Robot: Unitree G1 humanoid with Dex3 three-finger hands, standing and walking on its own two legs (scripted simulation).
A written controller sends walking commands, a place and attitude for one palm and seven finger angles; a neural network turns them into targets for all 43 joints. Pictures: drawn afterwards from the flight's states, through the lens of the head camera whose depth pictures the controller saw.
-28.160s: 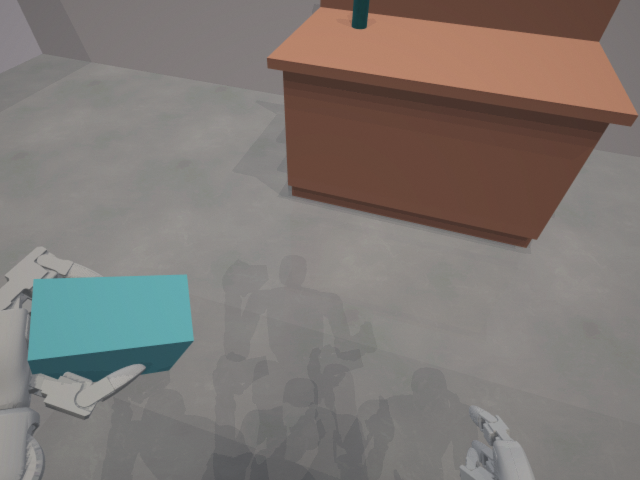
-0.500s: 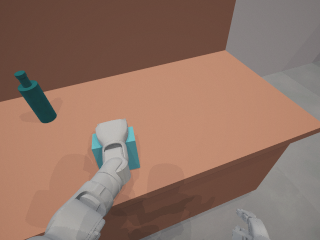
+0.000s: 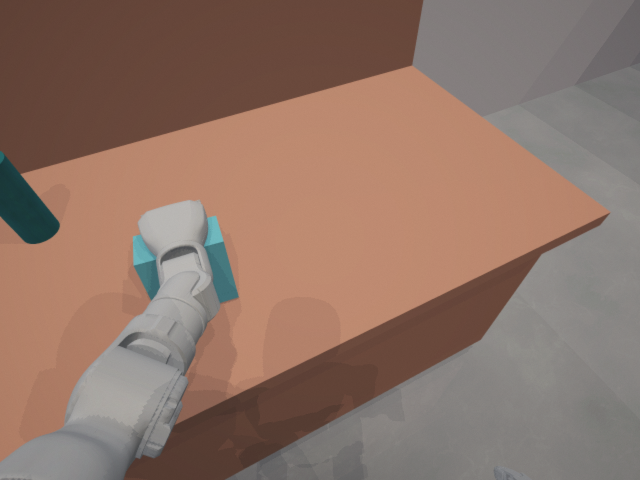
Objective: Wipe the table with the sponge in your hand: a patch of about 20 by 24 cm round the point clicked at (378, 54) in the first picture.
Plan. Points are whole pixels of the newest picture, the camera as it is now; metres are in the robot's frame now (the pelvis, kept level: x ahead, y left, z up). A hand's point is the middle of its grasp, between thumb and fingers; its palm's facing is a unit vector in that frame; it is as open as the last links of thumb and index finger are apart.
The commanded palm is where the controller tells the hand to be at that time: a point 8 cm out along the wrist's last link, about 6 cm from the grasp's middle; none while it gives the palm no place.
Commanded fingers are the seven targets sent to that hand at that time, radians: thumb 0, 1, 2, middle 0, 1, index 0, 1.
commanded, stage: wipe forward along the third lane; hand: left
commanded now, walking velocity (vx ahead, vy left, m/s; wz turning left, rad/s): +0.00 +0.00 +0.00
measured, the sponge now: (192, 277) +0.42 +0.20 -0.02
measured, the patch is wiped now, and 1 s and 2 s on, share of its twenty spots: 0.90 0.95 0.95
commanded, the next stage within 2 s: wipe back along the third lane in 0.74 s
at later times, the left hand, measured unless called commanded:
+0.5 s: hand (167, 231) +0.47 +0.23 +0.03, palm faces -0.10 -0.02 -0.99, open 10.6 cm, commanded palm +0.46 +0.23 +0.07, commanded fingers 0.00 0.10 1.30 -1.20 -1.60 -1.20 -1.60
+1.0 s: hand (161, 217) +0.50 +0.25 +0.02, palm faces -0.07 +0.00 -1.00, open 10.6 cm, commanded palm +0.47 +0.23 +0.06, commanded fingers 0.00 0.10 1.30 -1.20 -1.60 -1.20 -1.60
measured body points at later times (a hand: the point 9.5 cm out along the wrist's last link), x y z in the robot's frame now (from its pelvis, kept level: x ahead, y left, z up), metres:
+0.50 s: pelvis +0.00 +0.03 -0.01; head +0.07 +0.03 +0.44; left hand +0.47 +0.23 +0.08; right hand +0.09 -0.23 -0.13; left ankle +0.02 +0.13 -0.72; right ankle +0.03 -0.08 -0.72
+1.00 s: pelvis +0.02 +0.05 -0.01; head +0.10 +0.06 +0.43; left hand +0.50 +0.25 +0.08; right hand +0.05 -0.21 -0.14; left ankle +0.02 +0.13 -0.72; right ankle +0.03 -0.08 -0.72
